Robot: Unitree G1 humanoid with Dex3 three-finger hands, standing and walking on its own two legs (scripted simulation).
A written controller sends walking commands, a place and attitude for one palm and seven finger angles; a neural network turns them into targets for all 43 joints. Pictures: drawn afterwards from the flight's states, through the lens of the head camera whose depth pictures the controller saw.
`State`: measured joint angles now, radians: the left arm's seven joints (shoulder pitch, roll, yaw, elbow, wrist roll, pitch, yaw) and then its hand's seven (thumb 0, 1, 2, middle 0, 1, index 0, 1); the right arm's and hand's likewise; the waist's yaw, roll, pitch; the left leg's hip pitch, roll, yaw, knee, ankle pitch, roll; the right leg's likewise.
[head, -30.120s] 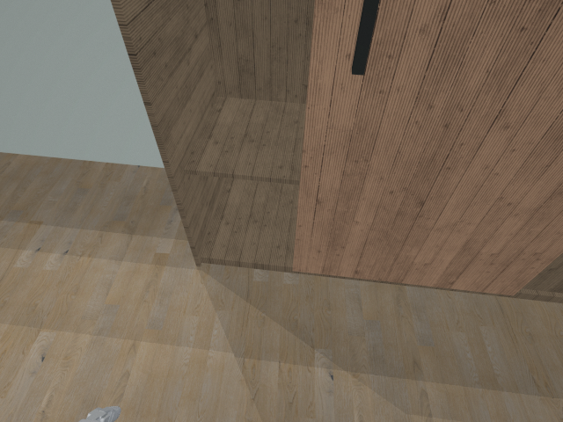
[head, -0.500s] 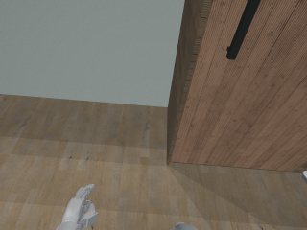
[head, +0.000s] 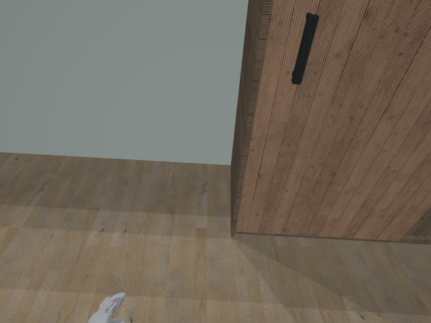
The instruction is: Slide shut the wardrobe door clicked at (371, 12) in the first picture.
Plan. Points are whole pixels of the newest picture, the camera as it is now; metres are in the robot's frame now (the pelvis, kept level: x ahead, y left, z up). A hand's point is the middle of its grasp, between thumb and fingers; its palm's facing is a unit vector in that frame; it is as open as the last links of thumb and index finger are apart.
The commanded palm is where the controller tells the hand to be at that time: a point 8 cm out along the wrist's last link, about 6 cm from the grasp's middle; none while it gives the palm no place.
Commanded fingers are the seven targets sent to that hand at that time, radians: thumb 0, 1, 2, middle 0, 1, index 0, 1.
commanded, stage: stop stepping back and stand still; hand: right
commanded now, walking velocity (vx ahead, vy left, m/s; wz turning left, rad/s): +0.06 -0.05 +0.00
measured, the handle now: (302, 49) +0.76 -0.21 +0.24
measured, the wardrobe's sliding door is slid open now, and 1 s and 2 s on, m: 0.00 0.00 0.00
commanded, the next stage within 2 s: let the arm hang, fingers relaxed in 0.58 s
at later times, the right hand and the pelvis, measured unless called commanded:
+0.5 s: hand out of the picture +0.20 -0.30 +0.16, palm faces +0.52 +0.74 -0.43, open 7.4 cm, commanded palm +0.14 -0.32 +0.19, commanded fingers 0.00 -0.90 -0.90 0.20 0.30 0.20 0.30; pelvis +0.01 -0.02 +0.00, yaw -2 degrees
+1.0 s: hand out of the picture +0.07 -0.20 -0.16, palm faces -0.05 +0.98 -0.19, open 7.4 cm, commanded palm none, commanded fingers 0.00 -0.90 -0.90 0.20 0.30 0.20 0.30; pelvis +0.00 -0.02 +0.00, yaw -2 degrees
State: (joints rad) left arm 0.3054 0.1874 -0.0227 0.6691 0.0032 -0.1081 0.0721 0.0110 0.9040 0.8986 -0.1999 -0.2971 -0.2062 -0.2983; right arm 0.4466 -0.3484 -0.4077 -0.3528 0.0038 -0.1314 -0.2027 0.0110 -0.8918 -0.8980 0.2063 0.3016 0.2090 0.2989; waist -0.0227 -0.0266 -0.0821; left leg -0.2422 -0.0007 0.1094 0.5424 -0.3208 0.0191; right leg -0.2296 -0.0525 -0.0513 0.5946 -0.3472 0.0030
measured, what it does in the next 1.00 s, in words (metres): steps on the spot: right foot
